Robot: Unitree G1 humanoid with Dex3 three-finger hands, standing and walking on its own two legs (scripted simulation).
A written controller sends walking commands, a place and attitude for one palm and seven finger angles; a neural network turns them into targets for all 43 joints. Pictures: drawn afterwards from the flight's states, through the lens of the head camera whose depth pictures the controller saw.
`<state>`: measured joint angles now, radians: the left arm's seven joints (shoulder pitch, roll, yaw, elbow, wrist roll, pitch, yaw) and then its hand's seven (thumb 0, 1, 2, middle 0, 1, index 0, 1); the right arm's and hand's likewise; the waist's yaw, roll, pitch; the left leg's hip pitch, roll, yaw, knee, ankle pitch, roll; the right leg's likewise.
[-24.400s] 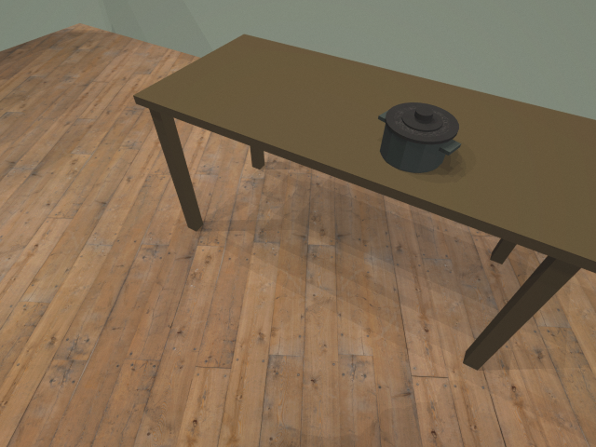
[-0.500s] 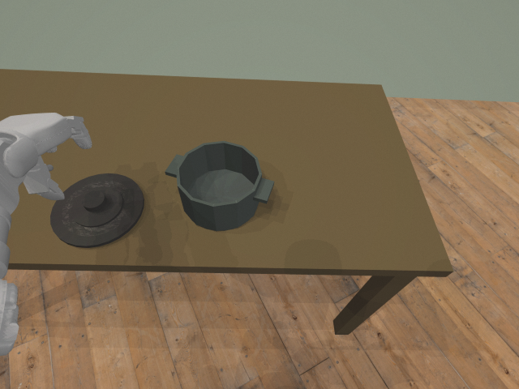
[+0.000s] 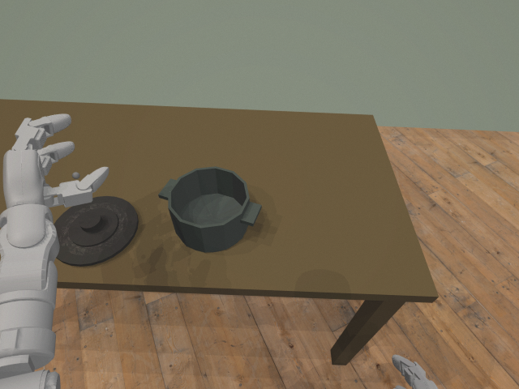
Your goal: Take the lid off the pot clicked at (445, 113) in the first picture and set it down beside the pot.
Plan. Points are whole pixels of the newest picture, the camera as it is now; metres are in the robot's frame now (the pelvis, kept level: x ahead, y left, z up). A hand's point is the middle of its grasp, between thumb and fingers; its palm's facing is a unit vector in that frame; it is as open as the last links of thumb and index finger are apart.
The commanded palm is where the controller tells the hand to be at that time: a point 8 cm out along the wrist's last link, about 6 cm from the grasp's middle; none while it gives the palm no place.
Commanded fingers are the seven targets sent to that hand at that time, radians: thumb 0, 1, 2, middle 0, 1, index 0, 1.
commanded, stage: draw the hand back to the body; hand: left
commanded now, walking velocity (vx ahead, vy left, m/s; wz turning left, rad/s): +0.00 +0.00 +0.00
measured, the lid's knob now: (91, 221) +0.44 +0.38 -0.08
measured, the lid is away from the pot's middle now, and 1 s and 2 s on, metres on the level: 0.26 0.26 0.26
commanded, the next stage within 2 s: step back with the hand held close in 1.34 s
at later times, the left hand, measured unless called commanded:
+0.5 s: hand (88, 218) +0.29 +0.24 +0.14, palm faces +0.49 -0.82 -0.30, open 8.0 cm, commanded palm +0.23 +0.27 +0.16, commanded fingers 0.00 0.90 0.90 -0.20 -0.30 -0.20 -0.30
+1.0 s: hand (75, 274) +0.21 +0.22 +0.15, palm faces +0.43 -0.84 -0.33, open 7.4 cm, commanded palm +0.15 +0.25 +0.17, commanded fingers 0.00 0.90 0.90 -0.20 -0.30 -0.20 -0.30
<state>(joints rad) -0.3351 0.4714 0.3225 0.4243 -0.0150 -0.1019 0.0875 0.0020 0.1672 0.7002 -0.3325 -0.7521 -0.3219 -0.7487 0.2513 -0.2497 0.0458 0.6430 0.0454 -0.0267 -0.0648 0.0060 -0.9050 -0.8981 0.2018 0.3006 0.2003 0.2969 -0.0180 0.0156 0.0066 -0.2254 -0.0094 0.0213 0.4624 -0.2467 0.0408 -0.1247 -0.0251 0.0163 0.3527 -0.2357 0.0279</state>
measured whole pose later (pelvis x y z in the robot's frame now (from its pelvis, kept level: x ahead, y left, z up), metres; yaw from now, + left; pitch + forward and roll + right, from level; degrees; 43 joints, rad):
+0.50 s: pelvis +0.01 -0.06 +0.00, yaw +1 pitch -3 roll +0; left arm -0.02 0.40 0.35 0.14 -0.08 -0.06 0.10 0.01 0.72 0.86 -0.24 -0.41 -0.23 -0.41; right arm 0.16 -0.26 0.03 0.66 0.05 -0.05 -0.08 0.01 -0.91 -0.90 0.20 0.30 0.20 0.30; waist 0.02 0.07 0.01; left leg -0.14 0.05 -0.02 0.43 -0.24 -0.02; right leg -0.05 0.03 -0.02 0.37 -0.27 -0.03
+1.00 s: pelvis +0.00 -0.04 +0.00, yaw +1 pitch -4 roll -1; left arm 0.34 0.33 0.30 -0.27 -0.09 -0.09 0.09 0.02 0.89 0.90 -0.21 -0.30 -0.20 -0.30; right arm 0.16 -0.23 0.04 0.65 0.02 -0.09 -0.08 0.01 -0.91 -0.90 0.20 0.30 0.20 0.30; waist 0.05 0.06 0.02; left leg -0.11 0.02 -0.01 0.41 -0.23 -0.01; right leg -0.02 0.01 -0.01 0.35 -0.25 0.00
